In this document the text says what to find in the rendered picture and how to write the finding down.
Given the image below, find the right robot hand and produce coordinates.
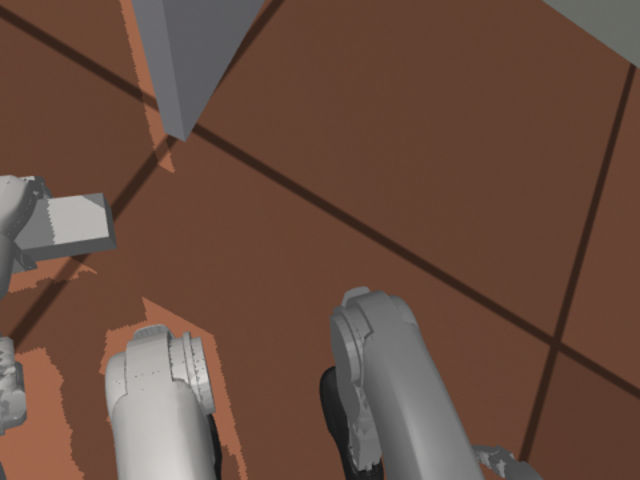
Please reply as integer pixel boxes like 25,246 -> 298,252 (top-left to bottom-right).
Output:
472,445 -> 544,480

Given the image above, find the left robot arm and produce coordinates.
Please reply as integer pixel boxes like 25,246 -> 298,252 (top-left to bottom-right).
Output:
0,233 -> 27,480

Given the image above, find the carton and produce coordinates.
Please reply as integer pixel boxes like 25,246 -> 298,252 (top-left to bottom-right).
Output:
14,193 -> 117,262

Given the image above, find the left robot hand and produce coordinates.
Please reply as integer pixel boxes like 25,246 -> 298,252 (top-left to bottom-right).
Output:
0,175 -> 54,274

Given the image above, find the right robot foot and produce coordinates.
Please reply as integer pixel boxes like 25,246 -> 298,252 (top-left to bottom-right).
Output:
319,366 -> 384,480

